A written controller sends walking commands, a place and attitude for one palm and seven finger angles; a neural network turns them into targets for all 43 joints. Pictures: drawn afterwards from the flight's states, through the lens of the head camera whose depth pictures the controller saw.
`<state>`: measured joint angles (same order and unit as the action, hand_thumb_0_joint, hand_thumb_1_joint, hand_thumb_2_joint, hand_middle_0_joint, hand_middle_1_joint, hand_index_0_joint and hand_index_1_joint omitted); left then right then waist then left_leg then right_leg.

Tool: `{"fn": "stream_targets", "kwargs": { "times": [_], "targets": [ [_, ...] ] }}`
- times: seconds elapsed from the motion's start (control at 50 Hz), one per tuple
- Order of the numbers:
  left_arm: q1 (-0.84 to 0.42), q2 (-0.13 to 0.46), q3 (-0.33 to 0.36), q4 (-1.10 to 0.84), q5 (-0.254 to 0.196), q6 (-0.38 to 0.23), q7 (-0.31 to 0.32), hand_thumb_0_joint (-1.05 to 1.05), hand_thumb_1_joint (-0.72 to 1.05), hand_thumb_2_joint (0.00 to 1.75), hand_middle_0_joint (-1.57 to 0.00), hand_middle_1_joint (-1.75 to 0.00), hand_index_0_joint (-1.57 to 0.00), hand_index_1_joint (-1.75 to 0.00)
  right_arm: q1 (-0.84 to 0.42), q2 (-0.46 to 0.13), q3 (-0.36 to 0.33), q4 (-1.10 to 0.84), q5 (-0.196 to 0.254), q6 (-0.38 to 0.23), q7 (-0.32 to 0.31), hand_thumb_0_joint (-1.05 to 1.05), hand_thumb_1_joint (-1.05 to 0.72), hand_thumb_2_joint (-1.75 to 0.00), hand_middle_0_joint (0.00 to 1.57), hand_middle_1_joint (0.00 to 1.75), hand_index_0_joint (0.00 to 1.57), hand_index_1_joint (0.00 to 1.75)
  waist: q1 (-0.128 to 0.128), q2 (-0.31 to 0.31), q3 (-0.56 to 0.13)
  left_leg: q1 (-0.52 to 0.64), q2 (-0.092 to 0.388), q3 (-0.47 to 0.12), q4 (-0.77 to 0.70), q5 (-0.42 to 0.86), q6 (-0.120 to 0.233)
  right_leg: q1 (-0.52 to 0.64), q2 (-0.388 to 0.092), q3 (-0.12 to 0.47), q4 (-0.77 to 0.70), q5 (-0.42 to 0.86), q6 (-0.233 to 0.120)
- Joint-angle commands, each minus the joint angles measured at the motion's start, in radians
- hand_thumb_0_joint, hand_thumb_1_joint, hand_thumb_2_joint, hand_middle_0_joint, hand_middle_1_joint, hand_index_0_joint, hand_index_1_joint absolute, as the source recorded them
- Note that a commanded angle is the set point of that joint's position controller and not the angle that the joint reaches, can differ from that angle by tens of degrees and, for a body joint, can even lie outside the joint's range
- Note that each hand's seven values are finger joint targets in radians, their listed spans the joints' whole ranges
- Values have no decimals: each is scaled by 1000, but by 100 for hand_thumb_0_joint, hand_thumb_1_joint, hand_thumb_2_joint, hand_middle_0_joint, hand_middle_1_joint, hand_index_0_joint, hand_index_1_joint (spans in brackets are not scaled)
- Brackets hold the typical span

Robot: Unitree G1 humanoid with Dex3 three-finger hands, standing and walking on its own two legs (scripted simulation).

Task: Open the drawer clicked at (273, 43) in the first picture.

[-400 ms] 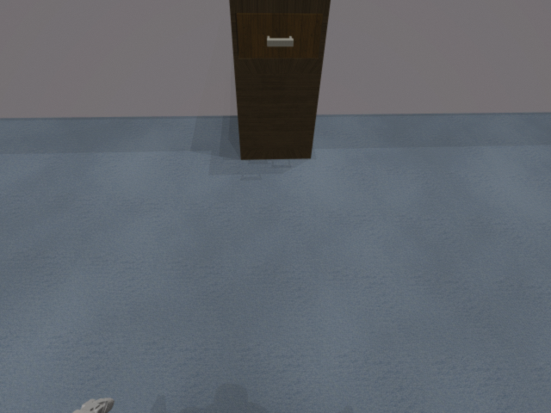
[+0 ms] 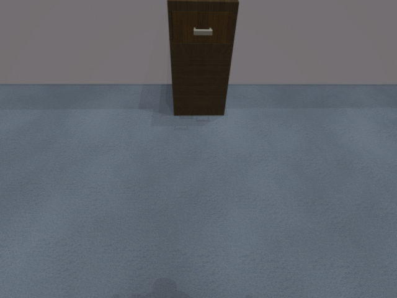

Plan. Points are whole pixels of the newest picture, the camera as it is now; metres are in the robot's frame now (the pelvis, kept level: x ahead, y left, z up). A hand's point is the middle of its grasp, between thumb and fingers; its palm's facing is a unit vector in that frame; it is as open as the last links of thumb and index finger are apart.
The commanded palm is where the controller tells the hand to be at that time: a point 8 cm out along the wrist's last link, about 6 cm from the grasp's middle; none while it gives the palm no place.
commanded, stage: stand and wait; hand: left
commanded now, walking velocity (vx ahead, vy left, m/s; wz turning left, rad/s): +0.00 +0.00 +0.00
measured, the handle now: (202, 30) +1.55 +0.08 -0.09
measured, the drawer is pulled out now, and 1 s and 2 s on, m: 0.00 0.00 0.00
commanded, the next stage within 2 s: look at it before walking up in 0.42 s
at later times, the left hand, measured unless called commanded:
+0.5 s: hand out of the picture +0.06 +0.24 -0.15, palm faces -0.03 -0.94 -0.33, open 7.4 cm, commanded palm none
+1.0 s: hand out of the picture +0.06 +0.24 -0.16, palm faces -0.04 -0.95 -0.32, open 7.4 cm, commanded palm none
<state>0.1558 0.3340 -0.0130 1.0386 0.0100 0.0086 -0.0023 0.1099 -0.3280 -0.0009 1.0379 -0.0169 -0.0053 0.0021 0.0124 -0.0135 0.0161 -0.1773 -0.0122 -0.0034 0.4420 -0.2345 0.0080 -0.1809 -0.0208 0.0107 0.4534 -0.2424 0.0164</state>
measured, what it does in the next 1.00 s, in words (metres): stands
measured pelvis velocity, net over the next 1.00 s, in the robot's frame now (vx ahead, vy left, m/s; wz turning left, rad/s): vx -0.01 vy -0.01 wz -0.01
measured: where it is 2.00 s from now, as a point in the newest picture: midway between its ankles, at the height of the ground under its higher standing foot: outside the picture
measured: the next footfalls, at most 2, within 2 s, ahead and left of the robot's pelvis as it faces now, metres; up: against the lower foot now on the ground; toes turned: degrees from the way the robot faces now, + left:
left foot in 1.92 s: +0.41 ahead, +0.05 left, +0.00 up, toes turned -6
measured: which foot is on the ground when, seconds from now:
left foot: down 0.00-1.00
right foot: down 0.00-1.00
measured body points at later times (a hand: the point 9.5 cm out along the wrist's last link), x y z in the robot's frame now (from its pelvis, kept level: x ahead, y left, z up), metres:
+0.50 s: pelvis -0.01 -0.01 +0.00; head -0.01 +0.00 +0.45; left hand +0.06 +0.29 -0.13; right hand +0.06 -0.30 -0.13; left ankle +0.00 +0.12 -0.74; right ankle +0.00 -0.13 -0.74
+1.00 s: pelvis -0.01 -0.01 +0.00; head +0.00 +0.00 +0.45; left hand +0.06 +0.29 -0.13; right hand +0.07 -0.30 -0.13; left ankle +0.00 +0.12 -0.74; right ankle +0.00 -0.13 -0.74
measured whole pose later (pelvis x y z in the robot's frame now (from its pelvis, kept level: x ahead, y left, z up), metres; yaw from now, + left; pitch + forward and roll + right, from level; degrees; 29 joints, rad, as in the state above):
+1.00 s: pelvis -0.01 -0.01 +0.00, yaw -1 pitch -2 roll +0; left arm 0.15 0.34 -0.01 1.09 0.01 0.00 0.00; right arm 0.13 -0.33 0.00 1.12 -0.01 -0.01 0.01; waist 0.01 -0.01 0.03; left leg -0.16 0.00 0.00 0.37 -0.19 0.00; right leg -0.16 -0.01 0.02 0.39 -0.19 0.01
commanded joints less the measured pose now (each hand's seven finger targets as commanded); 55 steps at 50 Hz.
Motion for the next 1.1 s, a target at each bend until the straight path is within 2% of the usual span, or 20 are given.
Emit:
{"fn": "stream_targets", "kwargs": {
  "times": [0.0, 0.14, 0.24, 0.3, 0.44, 0.56, 0.68, 0.92, 1.08],
  "targets": [
    [-60, 208, 47, -63, 1, -29, 13, 0, 90, 90, -20, -30, -20, -30, -56, -211, -43, -61, 5, -29, -14, 0, -90, -90, 20, 30, 20, 30, -11, 18, -59, 11, 119, -98, -84, 130, 32, 12, -94, 84, -88, 103, -47],
    [-50, 211, 46, -35, 0, -31, 13, 0, 90, 90, -20, -30, -20, -30, -43, -215, -39, -25, 7, -29, -14, 0, -90, -90, 20, 30, 20, 30, -10, 8, -58, 17, 123, -100, -97, 124, 29, 19, -97, 93, -104, 100, -49],
    [-53, 213, 43, -23, 0, -29, 13, 0, 90, 90, -20, -30, -20, -30, -38, -218, -38, -9, 7, -27, -12, 0, -90, -90, 20, 30, 20, 30, -9, 13, -24, 0, 123, -107, -118, 81, 27, 3, -94, 96, -119, 53, -47],
    [-49, 214, 44, -19, 1, -30, 13, 0, 90, 90, -20, -30, -20, -30, -31, -216, -38, -3, 8, -27, -12, 0, -90, -90, 20, 30, 20, 30, -9, -2, -27, 0, 123, -107, -118, 80, 27, 6, -98, 100, -128, 45, -48],
    [-49, 213, 42, -15, 2, -31, 13, 0, 90, 90, -20, -30, -20, -30, -26, -215, -37, 7, 7, -29, -11, 0, -90, -90, 20, 30, 20, 30, -10, 16, -33, 12, 125, -104, -125, 79, 24, 2, -97, 104, -134, 45, -48],
    [-50, 211, 43, -15, 2, -32, 13, 0, 90, 90, -20, -30, -20, -30, -28, -212, -39, 10, 7, -28, -11, 0, -90, -90, 20, 30, 20, 30, -11, 2, -25, 15, 124, -101, -126, 80, 21, -6, -97, 109, -142, 47, -48],
    [-47, 210, 43, -14, 3, -32, 14, 0, 90, 90, -20, -30, -20, -30, -27, -215, -38, 10, 8, -29, -11, 0, -90, -90, 20, 30, 20, 30, -11, 20, -39, 28, 129, -103, -128, 108, 23, 6, -94, 105, -135, 83, -47],
    [-48, 212, 42, -10, 3, -33, 13, 0, 90, 90, -20, -30, -20, -30, -28, -214, -36, 14, 9, -27, -11, 0, -90, -90, 20, 30, 20, 30, -13, 4, -27, 26, 129, -100, -134, 97, 19, 4, -96, 106, -147, 75, -45],
    [-43, 210, 42, -8, 2, -34, 14, 0, 90, 90, -20, -30, -20, -30, -33, -216, -36, 15, 11, -30, -12, 0, -90, -90, 20, 30, 20, 30, -8, 20, -56, 49, 135, -99, -130, 161, 21, 36, -97, 97, -134, 149, -45]
  ]
}}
